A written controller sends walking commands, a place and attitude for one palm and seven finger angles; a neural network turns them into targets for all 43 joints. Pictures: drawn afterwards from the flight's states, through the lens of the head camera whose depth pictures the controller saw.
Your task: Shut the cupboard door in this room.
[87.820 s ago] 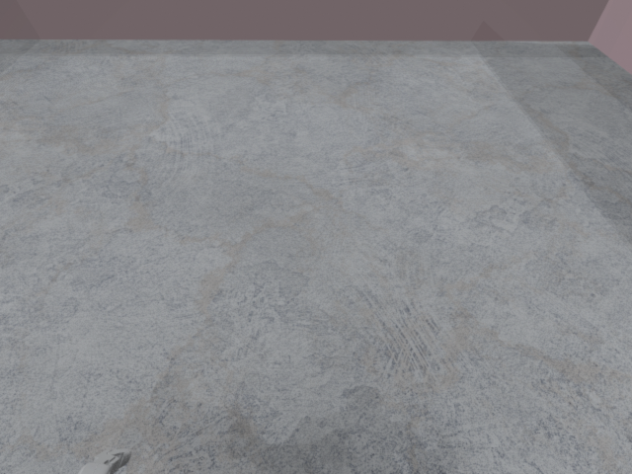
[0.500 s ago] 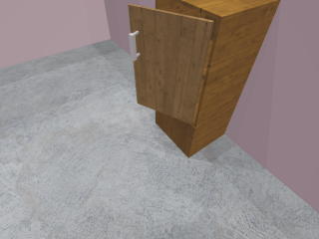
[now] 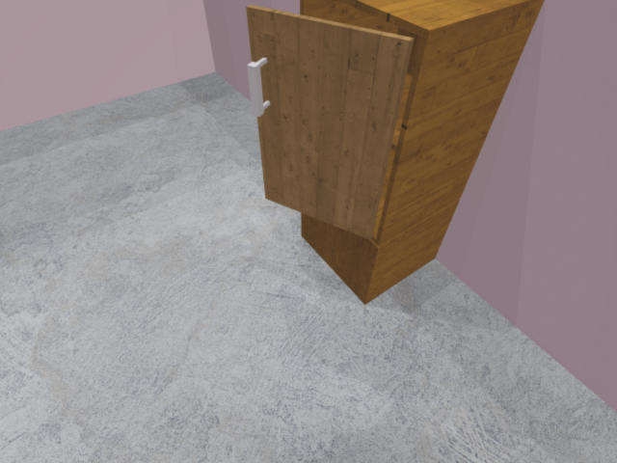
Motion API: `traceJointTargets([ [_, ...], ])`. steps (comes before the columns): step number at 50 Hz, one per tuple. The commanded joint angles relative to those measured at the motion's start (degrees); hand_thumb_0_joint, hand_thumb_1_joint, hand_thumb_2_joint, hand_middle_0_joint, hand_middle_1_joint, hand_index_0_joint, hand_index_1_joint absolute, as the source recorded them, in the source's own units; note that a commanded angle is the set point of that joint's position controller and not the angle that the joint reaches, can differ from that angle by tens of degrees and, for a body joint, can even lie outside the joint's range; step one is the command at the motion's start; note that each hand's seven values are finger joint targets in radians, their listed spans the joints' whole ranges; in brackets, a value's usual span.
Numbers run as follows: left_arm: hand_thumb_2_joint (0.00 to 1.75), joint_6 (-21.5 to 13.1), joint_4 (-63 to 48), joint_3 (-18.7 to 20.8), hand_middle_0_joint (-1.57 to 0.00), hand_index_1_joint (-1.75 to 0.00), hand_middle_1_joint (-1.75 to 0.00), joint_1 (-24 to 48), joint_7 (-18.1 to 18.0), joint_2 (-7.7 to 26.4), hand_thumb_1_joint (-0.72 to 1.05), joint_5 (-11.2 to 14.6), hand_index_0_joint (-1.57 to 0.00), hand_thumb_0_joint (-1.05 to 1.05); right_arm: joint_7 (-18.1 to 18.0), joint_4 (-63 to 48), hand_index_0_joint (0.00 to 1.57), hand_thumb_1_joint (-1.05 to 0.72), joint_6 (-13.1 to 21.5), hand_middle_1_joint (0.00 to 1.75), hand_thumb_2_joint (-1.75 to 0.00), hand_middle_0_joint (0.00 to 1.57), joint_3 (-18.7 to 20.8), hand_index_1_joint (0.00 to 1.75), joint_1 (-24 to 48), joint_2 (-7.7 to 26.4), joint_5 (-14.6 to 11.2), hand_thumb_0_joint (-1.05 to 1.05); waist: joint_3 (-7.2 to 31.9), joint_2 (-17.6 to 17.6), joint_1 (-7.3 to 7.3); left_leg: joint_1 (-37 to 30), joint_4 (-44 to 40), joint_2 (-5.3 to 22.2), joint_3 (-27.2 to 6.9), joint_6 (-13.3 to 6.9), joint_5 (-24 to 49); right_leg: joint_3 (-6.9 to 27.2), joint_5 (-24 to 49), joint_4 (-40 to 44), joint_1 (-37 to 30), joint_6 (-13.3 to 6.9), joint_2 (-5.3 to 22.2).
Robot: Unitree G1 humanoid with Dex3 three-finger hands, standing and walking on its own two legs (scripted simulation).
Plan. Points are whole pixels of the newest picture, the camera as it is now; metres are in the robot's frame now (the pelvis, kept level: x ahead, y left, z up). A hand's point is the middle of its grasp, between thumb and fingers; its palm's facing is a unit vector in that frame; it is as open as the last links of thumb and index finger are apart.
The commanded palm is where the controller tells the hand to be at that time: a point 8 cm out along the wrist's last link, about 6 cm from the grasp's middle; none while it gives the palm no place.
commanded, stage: walk to a spot facing it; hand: left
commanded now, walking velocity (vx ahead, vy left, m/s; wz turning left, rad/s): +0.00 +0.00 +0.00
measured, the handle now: (260, 87) +0.95 +0.17 +0.02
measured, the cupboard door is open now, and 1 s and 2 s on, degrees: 26 26 26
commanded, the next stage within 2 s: none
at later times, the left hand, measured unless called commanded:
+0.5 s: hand out of the picture +0.00 +0.23 -0.20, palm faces +0.24 -0.95 -0.19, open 7.3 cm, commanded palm none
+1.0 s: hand out of the picture -0.04 +0.20 -0.16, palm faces +0.48 -0.82 -0.31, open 7.3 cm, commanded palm none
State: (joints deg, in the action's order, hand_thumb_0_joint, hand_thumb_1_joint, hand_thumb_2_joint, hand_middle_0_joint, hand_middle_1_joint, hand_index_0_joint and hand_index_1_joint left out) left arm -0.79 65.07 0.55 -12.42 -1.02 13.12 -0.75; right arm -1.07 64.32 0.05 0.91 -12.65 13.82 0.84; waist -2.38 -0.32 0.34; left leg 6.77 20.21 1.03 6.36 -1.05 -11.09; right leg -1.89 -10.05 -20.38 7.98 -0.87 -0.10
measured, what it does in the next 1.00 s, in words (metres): steps on the spot, turning left: right foot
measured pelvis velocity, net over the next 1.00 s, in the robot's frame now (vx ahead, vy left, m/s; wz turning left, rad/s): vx -0.02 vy -0.03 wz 0.54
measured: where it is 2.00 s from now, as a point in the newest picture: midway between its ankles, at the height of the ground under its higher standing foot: outside the picture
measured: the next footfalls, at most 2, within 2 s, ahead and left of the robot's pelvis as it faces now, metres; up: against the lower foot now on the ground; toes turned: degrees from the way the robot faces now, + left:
right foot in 0.90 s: +0.06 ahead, -0.12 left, +0.00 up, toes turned +28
left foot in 1.30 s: -0.07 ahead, +0.12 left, +0.00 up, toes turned +50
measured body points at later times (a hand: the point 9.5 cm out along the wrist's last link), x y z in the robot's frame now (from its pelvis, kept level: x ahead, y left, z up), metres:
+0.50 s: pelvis -0.02 +0.03 -0.02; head +0.02 +0.06 +0.43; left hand -0.01 +0.28 -0.19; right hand +0.06 -0.21 -0.16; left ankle -0.01 +0.11 -0.75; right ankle +0.00 -0.11 -0.71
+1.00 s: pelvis -0.02 -0.03 -0.01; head +0.04 -0.03 +0.43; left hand -0.06 +0.24 -0.14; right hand +0.16 -0.24 -0.17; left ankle -0.06 +0.09 -0.69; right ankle +0.02 -0.14 -0.75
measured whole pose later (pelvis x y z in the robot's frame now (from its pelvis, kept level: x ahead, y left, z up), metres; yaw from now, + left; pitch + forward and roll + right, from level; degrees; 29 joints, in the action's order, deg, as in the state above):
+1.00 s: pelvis -0.02 -0.03 -0.01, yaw +31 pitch +1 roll +0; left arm 2.1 50.7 2.7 -9.3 -2.0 11.4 -1.3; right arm 0.6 53.3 -4.5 6.1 -11.9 15.5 1.7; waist -5.2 -3.3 2.0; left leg 31.4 58.7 -4.4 -4.4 1.8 -23.9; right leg -2.8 -17.7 -30.2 13.5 -0.2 1.7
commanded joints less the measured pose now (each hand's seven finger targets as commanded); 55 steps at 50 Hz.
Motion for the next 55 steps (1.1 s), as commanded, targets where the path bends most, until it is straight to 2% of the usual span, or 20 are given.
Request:
traceJointTargets([
  [1,0.90,-0.9,-2.2,1.6,-0.20,-0.30,-0.30,0.0,-0.4,9.7,0.90,-0.1,-0.20,0.00,-0.6,-2.1,0.20,-0.90,0.7,0.30,-0.90,0.20,1.1,0.30,-0.1,8.6,0.0,0.00,-1.2,-0.1,0.21,0.6,-5.2,6.5,-7.4,-0.7,0.9,6.7,2.0,5.2,2.6,-2.0,6.3],
  [8,0.90,0.8,-3.8,2.2,-0.20,-0.30,-0.30,-2.2,-1.0,7.5,0.90,0.0,-0.20,0.00,-0.1,-3.7,0.20,-0.90,-1.0,0.30,-0.90,0.20,0.8,0.30,-1.2,4.5,0.0,0.00,0.2,0.9,-0.53,6.3,1.8,4.8,-8.0,0.1,5.2,3.8,5.4,-0.8,1.3,-1.6,9.1],
  [11,0.90,1.2,-5.6,3.4,-0.20,-0.30,-0.30,-2.0,-1.2,9.4,0.90,-0.2,-0.20,0.00,0.1,-5.2,0.20,-0.90,-1.8,0.30,-0.90,0.20,1.5,0.30,-1.6,3.6,-0.1,0.00,0.5,6.1,-0.59,10.1,10.1,1.6,-5.9,1.1,1.5,6.1,4.7,0.8,1.0,-4.9,14.5],
  [15,0.90,1.4,-8.7,4.5,-0.20,-0.30,-0.30,-0.6,-1.7,9.5,0.90,-1.0,-0.20,0.00,0.3,-7.9,0.20,-0.90,-2.8,0.30,-0.90,0.20,2.6,0.30,-0.8,2.7,0.0,0.00,0.3,10.3,-0.85,15.5,29.2,1.3,-5.2,1.7,-18.5,7.4,12.1,2.2,2.0,-11.1,21.9],
  [17,0.90,1.3,-10.1,5.1,-0.20,-0.30,-0.30,1.0,-1.8,9.6,0.90,-1.1,-0.20,0.00,0.7,-8.6,0.20,-0.90,-2.7,0.30,-0.90,0.20,2.6,0.30,-1.6,2.0,-0.3,0.00,0.5,9.1,0.31,14.9,24.6,3.1,-5.4,2.0,-18.1,3.2,18.4,-2.2,0.9,-9.9,22.0],
  [19,0.90,1.5,-11.3,5.2,-0.20,-0.30,-0.30,1.7,-1.5,9.2,0.90,-0.7,-0.20,0.00,1.1,-8.4,0.20,-0.90,-2.2,0.30,-0.90,0.20,2.7,0.30,-4.7,2.1,-0.3,0.00,2.3,4.6,1.90,7.3,10.8,3.0,-5.1,2.0,-4.7,-1.9,15.1,-10.7,4.3,-4.9,18.6],
  [20,0.90,2.1,-12.2,5.0,-0.20,-0.30,-0.30,0.8,-1.2,7.0,0.90,-0.2,-0.20,0.00,1.0,-8.4,0.20,-0.90,-1.7,0.30,-0.90,0.20,3.1,0.30,-7.2,4.9,0.3,0.00,1.9,-8.3,2.66,4.2,1.5,8.1,-15.8,-0.4,7.1,-6.4,-0.1,-20.3,11.4,-0.4,12.3],
  [21,0.90,2.7,-13.9,4.4,-0.20,-0.30,-0.30,1.3,-1.0,4.0,0.90,0.1,-0.20,0.00,0.3,-8.5,0.20,-0.90,-1.7,0.30,-0.90,0.20,4.4,0.30,-8.7,9.8,1.2,0.00,0.7,-21.7,3.27,1.8,-4.6,19.1,-32.4,-6.2,19.1,-6.7,-24.6,-32.5,22.3,3.9,4.1],
  [22,0.90,3.2,-15.2,4.4,-0.20,-0.30,-0.30,4.1,-1.1,5.1,0.90,-0.5,-0.20,0.00,-0.2,-8.0,0.20,-0.90,-2.1,0.30,-0.90,0.20,4.7,0.30,-10.0,10.7,1.4,0.00,1.2,-15.7,4.37,3.3,-4.8,21.0,-32.5,-9.9,16.2,0.5,-24.2,-40.0,22.5,2.7,4.1],
  [24,0.90,3.3,-14.6,4.9,-0.20,-0.30,-0.30,4.2,-0.7,5.1,0.90,-1.1,-0.20,0.00,-0.5,-10.1,0.20,-0.90,-1.6,0.30,-0.90,0.20,4.3,0.30,-5.9,8.4,1.2,0.00,1.1,-9.6,2.00,6.5,-5.2,15.9,-28.8,-7.0,2.5,2.9,-16.0,-44.1,23.9,2.5,5.1],
  [29,0.90,2.4,-14.7,4.9,-0.20,-0.30,-0.30,2.7,-0.1,4.5,0.90,-0.7,-0.20,0.00,-1.2,-11.2,0.20,-0.90,-0.7,0.30,-0.90,0.20,4.2,0.30,-4.4,8.1,0.8,0.00,4.7,-3.5,1.02,-0.5,-2.2,11.7,-24.7,-7.1,13.3,3.4,-9.8,-42.0,25.7,4.6,3.8],
  [36,0.90,2.6,-17.3,4.6,-0.20,-0.30,-0.30,4.9,-0.3,4.2,0.90,-0.5,-0.20,0.00,-0.6,-11.8,0.20,-0.90,-1.7,0.30,-0.90,0.20,5.2,0.30,-4.6,9.2,1.1,0.00,5.3,-8.4,2.38,0.6,-1.9,10.4,-29.3,-8.4,9.6,2.8,-13.5,-30.7,21.4,4.8,1.6],
  [42,0.90,2.5,-16.3,5.0,-0.20,-0.30,-0.30,-2.1,-0.7,5.8,0.90,0.0,-0.20,0.00,0.0,-14.5,0.20,-0.90,-2.9,0.30,-0.90,0.20,6.0,0.30,1.0,9.5,0.8,0.00,5.5,-9.1,-1.10,12.8,-0.2,5.4,-30.3,-5.2,1.2,1.2,-8.3,-10.3,2.8,3.2,-1.4],
  [43,0.90,2.2,-15.9,5.4,-0.20,-0.30,-0.30,-4.4,-1.0,7.3,0.90,-0.2,-0.20,0.00,0.2,-15.2,0.20,-0.90,-3.0,0.30,-0.90,0.20,6.0,0.30,2.0,8.2,0.4,0.00,5.4,-6.2,-2.39,19.2,2.1,2.6,-28.5,-2.9,-4.7,2.7,-6.0,-2.4,-4.3,2.4,0.8],
  [44,0.90,1.6,-16.3,6.3,-0.20,-0.30,-0.30,-5.3,-1.3,12.0,0.90,-1.0,-0.20,0.00,0.6,-15.8,0.20,-0.90,-3.1,0.30,-0.90,0.20,5.7,0.30,1.2,5.5,-0.2,0.00,5.4,5.4,-2.90,27.8,13.0,-3.4,-21.6,0.9,-13.1,15.1,-13.4,6.2,-9.7,-1.4,12.0],
  [45,0.90,1.7,-17.6,6.5,-0.20,-0.30,-0.30,-2.4,-1.6,14.8,0.90,-1.4,-0.20,0.00,0.7,-16.7,0.20,-0.90,-2.9,0.30,-0.90,0.20,5.7,0.30,1.6,3.9,0.0,0.00,2.5,15.6,-2.83,30.9,31.6,-8.5,-11.4,3.7,-20.7,28.7,-16.1,10.9,-2.8,-8.1,26.4],
  [47,0.90,1.7,-20.0,4.9,-0.20,-0.30,-0.30,6.5,-1.6,10.8,0.90,-0.9,-0.20,0.00,1.8,-15.7,0.20,-0.90,-3.5,0.30,-0.90,0.20,5.8,0.30,-2.2,5.0,1.1,0.00,0.1,7.8,2.68,26.9,47.3,-3.6,-11.8,2.7,-16.7,16.9,-12.8,7.8,8.4,-8.6,22.5],
  [49,0.90,1.1,-20.0,4.6,-0.20,-0.30,-0.30,7.1,-1.7,7.5,0.90,-0.6,-0.20,0.00,2.1,-14.6,0.20,-0.90,-3.8,0.30,-0.90,0.20,5.7,0.30,-1.8,5.0,0.8,0.00,0.4,11.7,3.23,27.7,50.6,-0.9,-10.1,3.9,-12.6,9.6,3.7,2.9,4.9,-7.0,17.6],
  [52,0.90,0.4,-18.9,4.8,-0.20,-0.30,-0.30,1.5,-1.7,8.3,0.90,-0.7,-0.20,0.00,2.4,-16.2,0.20,-0.90,-3.5,0.30,-0.90,0.20,4.6,0.30,2.2,3.7,0.2,0.00,1.7,10.6,0.78,27.0,42.6,-0.4,-6.5,4.9,-13.2,3.5,23.4,-2.2,-2.8,-6.9,17.5],
  [55,0.90,0.2,-17.0,5.6,-0.20,-0.30,-0.30,-4.3,-1.4,10.1,0.90,-0.8,-0.20,0.00,2.7,-17.5,0.20,-0.90,-3.3,0.30,-0.90,0.20,3.8,0.30,6.4,2.7,0.3,0.00,1.9,10.8,-2.12,26.4,34.6,0.3,-3.6,4.6,-14.1,2.4,20.2,-1.7,-7.9,-6.1,18.9],
])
